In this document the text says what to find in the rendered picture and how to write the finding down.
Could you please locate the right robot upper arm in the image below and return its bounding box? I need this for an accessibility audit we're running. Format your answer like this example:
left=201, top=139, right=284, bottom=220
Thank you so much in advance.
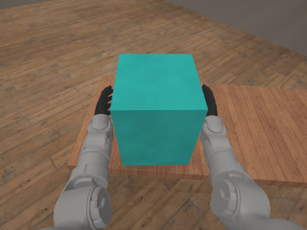
left=209, top=177, right=307, bottom=230

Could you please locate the left robot forearm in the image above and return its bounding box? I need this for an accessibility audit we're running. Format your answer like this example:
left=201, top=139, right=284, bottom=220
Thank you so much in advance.
left=53, top=114, right=114, bottom=225

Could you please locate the left robot upper arm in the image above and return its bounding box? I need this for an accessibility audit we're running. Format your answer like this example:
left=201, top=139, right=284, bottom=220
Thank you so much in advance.
left=38, top=185, right=113, bottom=230

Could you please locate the carton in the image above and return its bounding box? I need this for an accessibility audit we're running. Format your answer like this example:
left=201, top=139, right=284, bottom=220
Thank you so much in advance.
left=109, top=54, right=208, bottom=166

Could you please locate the table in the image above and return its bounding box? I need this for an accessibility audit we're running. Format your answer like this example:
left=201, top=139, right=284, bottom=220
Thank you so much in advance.
left=66, top=75, right=307, bottom=189

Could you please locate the robot left hand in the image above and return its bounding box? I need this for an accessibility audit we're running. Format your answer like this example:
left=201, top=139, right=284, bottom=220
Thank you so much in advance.
left=94, top=85, right=113, bottom=116

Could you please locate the robot right hand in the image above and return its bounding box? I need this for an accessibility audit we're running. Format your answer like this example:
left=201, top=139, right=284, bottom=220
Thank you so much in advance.
left=201, top=84, right=218, bottom=117

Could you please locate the right robot forearm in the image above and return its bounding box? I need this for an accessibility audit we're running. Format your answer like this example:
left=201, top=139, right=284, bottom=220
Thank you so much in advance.
left=200, top=115, right=271, bottom=208

